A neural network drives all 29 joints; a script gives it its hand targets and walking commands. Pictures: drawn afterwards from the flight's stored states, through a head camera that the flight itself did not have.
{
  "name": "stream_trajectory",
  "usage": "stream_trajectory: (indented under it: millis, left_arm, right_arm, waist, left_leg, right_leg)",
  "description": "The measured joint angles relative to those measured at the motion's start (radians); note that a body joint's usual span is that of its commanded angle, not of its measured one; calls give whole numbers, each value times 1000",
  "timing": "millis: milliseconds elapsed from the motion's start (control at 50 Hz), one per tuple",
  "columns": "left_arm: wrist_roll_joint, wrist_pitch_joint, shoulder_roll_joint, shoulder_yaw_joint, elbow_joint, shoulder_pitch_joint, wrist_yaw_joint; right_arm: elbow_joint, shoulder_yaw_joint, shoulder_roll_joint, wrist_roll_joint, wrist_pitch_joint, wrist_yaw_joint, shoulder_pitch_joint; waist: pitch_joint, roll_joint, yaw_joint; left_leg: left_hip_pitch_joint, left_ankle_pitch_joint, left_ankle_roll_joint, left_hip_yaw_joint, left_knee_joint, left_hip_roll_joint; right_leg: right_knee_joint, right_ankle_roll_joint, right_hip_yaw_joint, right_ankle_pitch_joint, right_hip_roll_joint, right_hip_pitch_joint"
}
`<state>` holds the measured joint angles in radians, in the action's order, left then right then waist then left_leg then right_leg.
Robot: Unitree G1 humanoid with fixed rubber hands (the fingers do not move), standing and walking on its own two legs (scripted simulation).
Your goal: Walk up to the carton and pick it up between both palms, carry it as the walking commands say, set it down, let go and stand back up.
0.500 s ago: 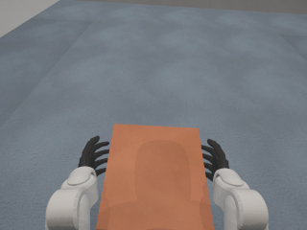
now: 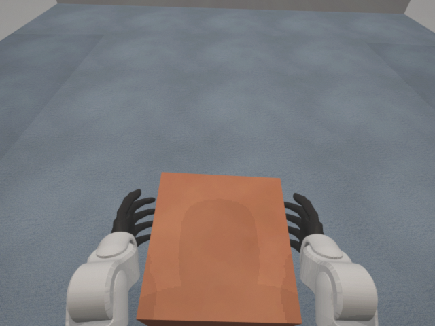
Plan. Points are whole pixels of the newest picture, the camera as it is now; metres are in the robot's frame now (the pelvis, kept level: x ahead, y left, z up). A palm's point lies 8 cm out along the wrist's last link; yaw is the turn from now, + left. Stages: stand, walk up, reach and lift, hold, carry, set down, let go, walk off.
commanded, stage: carry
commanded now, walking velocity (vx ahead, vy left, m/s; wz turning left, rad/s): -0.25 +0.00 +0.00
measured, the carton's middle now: (215, 260) +0.25 -0.01 +0.01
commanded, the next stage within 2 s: none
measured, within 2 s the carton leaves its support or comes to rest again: neither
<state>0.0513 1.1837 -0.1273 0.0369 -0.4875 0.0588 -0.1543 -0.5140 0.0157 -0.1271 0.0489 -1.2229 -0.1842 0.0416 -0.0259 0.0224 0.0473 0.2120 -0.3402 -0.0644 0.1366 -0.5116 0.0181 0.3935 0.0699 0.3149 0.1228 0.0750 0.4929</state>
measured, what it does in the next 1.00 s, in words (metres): walks backwards: right foot, then left foot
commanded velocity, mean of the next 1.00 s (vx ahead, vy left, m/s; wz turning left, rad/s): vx -0.25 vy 0.00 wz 0.00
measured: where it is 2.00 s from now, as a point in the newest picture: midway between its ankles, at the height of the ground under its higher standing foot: outside the picture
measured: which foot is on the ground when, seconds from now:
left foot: down 0.00-0.26, up 0.28-0.54, down 0.56-0.94, up 0.96-1.00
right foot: up 0.00-0.24, down 0.26-0.58, up 0.60-0.92, down 0.94-1.00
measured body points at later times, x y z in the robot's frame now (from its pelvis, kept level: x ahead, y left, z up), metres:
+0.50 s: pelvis -0.13 -0.06 +0.00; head -0.10 -0.06 +0.45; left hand +0.12 +0.09 +0.09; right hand +0.12 -0.20 +0.08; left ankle -0.17 +0.05 -0.69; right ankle -0.07 -0.18 -0.73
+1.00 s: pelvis -0.32 -0.08 +0.00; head -0.31 -0.10 +0.45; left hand -0.05 +0.06 +0.10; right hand -0.05 -0.22 +0.08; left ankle -0.22 +0.05 -0.71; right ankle -0.34 -0.19 -0.73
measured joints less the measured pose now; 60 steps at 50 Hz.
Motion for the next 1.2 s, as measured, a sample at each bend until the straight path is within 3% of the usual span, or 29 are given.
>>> stream_trajectory:
  millis: [40, 80, 120, 200, 260, 280, 300, 340, 380, 420, 520, 560, 600, 660, 720, 760, 860, 940, 960, 980, 1020, 1080, 1120, 1200]
  left_arm:
    - [5, -6, -1, -10, 13, 1, 10]
    - [13, 7, 0, -25, 13, -16, 9]
    - [15, 22, 1, -27, -3, -23, 7]
    - [8, 28, 0, -15, -61, -19, -7]
    - [4, 29, 0, -6, -90, -5, -13]
    - [4, 19, -1, -13, -83, -4, -19]
    - [3, 11, -1, -20, -70, -5, -22]
    - [4, 10, -1, -31, -47, -11, -25]
    - [5, 13, -1, -36, -44, -25, -23]
    - [6, 10, -1, -39, -56, -38, -23]
    - [15, -2, -1, -47, -85, -41, -18]
    - [23, -4, -1, -50, -90, -38, -17]
    - [28, -4, 0, -46, -81, -37, -19]
    - [29, 18, -1, -45, -74, -54, -32]
    - [23, 36, -1, -56, -78, -44, -50]
    - [22, 39, 0, -67, -80, -24, -66]
    - [18, 41, -1, -54, -62, 27, -68]
    - [19, 44, -3, -38, -38, 56, -59]
    - [22, 38, -4, -43, -20, 57, -59]
    - [20, 39, -4, -55, 0, 54, -59]
    - [27, 51, -2, -74, 25, 38, -63]
    - [35, 65, -2, -75, 31, 17, -74]
    - [35, 67, -2, -65, 24, 19, -82]
    - [38, 66, -3, -55, 15, 49, -95]
  right_arm:
    - [-8, 4, 0, 1, 4, -5, -9]
    - [-11, 4, -2, 4, -10, -3, -28]
    - [-18, -1, -2, 6, -20, -1, -32]
    - [-30, -12, -1, 8, -7, 10, -7]
    - [-40, -20, 0, 16, 6, 17, 6]
    - [-40, -14, 1, 17, 10, 18, 11]
    - [-38, -10, 1, 19, 11, 16, 10]
    - [-36, -5, 0, 20, 1, 12, -2]
    - [-39, -3, 0, 14, -9, 8, -14]
    - [-48, -5, 0, 6, -7, 4, -22]
    - [-74, -3, -1, -10, 6, -2, -22]
    - [-74, 0, 0, -11, 9, 1, -14]
    - [-46, -6, -1, -5, 18, 2, -12]
    - [-17, -23, -1, -2, 8, 7, -27]
    - [-14, -28, -2, 13, -3, 2, -36]
    - [-14, -30, -2, 21, -6, -13, -29]
    - [-9, -16, -1, 24, -13, -20, 13]
    - [-4, -17, -1, 33, -24, -31, 37]
    - [1, -14, -1, 35, -21, -35, 38]
    - [3, -17, -1, 36, -20, -44, 32]
    - [7, -22, -1, 41, -27, -62, 22]
    - [6, -27, -1, 33, -33, -73, 46]
    - [9, -25, -3, 26, -25, -74, 77]
    - [21, -11, -10, 25, 1, -73, 133]
  waist:
    - [-7, -11, 24]
    - [-30, -34, 25]
    - [-44, -52, 13]
    - [-48, -67, -41]
    - [-43, -53, -81]
    - [-34, -71, -93]
    - [-21, -80, -97]
    - [5, -68, -87]
    - [24, -50, -70]
    - [33, -38, -52]
    - [5, -16, -20]
    - [-15, -6, -15]
    - [-22, 32, -13]
    - [-27, 11, -33]
    - [-26, -8, -59]
    - [-28, -16, -73]
    - [-40, -40, -87]
    - [-44, -46, -86]
    - [-35, -67, -84]
    - [-29, -73, -79]
    - [-16, -59, -59]
    - [9, -45, -32]
    - [20, -38, -19]
    - [15, -23, -9]
  left_leg:
    - [34, 44, 5, -22, -29, -13]
    - [53, 58, 20, -45, -19, -35]
    - [84, 72, 37, -68, -21, -60]
    - [172, 89, 66, -93, -65, -104]
    - [240, 89, 89, -90, -125, -109]
    - [266, 72, 92, -101, -161, -122]
    - [293, -31, 97, -112, -227, -118]
    - [343, -177, 96, -115, -418, -82]
    - [366, -181, 96, -103, -567, -52]
    - [348, -149, 102, -90, -600, -39]
    - [205, -142, 85, -80, -315, -30]
    - [122, -70, 71, -73, -120, -34]
    - [114, 39, 46, -62, -57, -15]
    - [131, 62, 36, -75, -51, -43]
    - [151, 100, 37, -89, -33, -67]
    - [175, 126, 39, -95, -31, -77]
    - [238, 193, 50, -90, -17, -94]
    - [291, 249, 68, -69, -13, -96]
    - [305, 229, 78, -77, -30, -106]
    - [324, 113, 94, -80, -91, -102]
    - [376, -52, 107, -83, -325, -69]
    - [403, -63, 113, -89, -608, -38]
    - [373, -69, 119, -92, -647, -33]
    - [259, -142, 115, -94, -489, -30]
  right_leg:
    - [305, 3, -100, 176, -3, 84]
    - [559, -18, -184, 228, -22, 126]
    - [665, -42, -228, 234, -37, 111]
    - [485, -57, -240, 278, -45, -25]
    - [185, -58, -211, 166, -24, -170]
    - [169, -55, -205, 178, -38, -165]
    - [187, -59, -206, 182, -43, -146]
    - [201, -68, -211, 166, -28, -127]
    - [189, -73, -218, 134, -11, -118]
    - [175, -75, -224, 104, -2, -103]
    - [149, -72, -221, 35, 4, -39]
    - [149, -65, -217, 11, 4, -10]
    - [182, -52, -226, 57, 24, 16]
    - [440, -46, -243, 295, -18, 75]
    - [672, -47, -261, 315, -47, 98]
    - [723, -43, -267, 317, -54, 79]
    - [524, -45, -245, 364, -57, -65]
    - [164, -70, -213, 287, -53, -230]
    - [142, -77, -208, 228, -64, -227]
    - [153, -82, -210, 203, -65, -212]
    - [164, -90, -217, 184, -44, -194]
    - [150, -94, -231, 148, -25, -174]
    - [150, -97, -237, 124, -21, -149]
    - [147, -100, -231, 76, -14, -88]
